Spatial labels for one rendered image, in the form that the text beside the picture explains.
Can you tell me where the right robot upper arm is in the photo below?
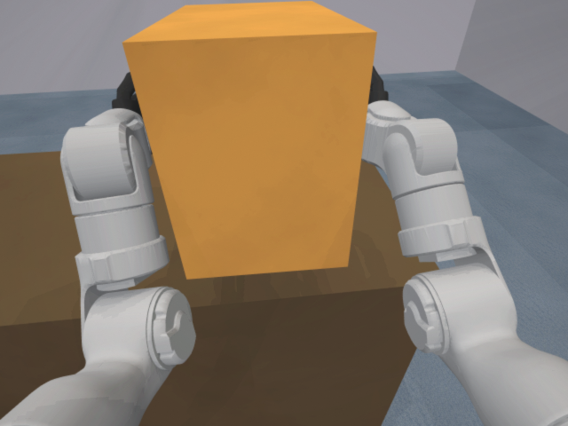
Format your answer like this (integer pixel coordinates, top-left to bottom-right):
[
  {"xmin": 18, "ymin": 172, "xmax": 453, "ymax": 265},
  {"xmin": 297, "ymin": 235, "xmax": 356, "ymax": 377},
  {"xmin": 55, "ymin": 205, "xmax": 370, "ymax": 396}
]
[{"xmin": 403, "ymin": 263, "xmax": 568, "ymax": 426}]

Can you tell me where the pedestal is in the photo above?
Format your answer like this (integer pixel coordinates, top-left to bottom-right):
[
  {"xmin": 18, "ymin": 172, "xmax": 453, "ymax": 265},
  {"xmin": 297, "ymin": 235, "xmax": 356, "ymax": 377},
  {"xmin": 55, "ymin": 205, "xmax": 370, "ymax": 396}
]
[{"xmin": 0, "ymin": 151, "xmax": 439, "ymax": 426}]

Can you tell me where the robot right forearm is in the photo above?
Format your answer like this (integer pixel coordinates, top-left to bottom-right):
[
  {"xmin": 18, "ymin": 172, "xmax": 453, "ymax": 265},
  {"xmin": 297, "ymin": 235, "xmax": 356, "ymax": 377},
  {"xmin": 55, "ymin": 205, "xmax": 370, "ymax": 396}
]
[{"xmin": 361, "ymin": 100, "xmax": 517, "ymax": 330}]

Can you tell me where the robot left hand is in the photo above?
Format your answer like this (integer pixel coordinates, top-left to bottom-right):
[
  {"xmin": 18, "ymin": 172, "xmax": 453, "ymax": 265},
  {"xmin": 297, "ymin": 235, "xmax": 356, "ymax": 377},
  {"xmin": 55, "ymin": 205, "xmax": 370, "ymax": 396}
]
[{"xmin": 112, "ymin": 72, "xmax": 153, "ymax": 154}]

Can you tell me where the carton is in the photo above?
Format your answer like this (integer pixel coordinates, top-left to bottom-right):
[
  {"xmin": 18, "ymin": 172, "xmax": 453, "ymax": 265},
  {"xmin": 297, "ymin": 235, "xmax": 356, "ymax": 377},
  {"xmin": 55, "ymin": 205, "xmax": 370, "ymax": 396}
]
[{"xmin": 122, "ymin": 1, "xmax": 377, "ymax": 280}]

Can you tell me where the left robot upper arm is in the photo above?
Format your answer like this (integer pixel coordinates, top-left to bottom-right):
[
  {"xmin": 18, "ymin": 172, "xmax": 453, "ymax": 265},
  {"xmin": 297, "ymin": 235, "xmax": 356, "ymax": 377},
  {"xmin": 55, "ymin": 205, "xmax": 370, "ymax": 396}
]
[{"xmin": 0, "ymin": 287, "xmax": 196, "ymax": 426}]

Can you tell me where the robot right hand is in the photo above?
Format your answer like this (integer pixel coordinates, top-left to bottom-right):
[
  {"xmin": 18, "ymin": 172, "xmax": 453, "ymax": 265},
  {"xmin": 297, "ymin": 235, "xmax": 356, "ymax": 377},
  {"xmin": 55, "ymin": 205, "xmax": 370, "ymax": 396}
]
[{"xmin": 368, "ymin": 66, "xmax": 389, "ymax": 104}]

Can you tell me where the robot left forearm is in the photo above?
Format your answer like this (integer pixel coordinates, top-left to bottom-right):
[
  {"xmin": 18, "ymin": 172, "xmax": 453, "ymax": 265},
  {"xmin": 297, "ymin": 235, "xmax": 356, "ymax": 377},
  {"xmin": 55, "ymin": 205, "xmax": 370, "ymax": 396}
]
[{"xmin": 60, "ymin": 108, "xmax": 170, "ymax": 357}]

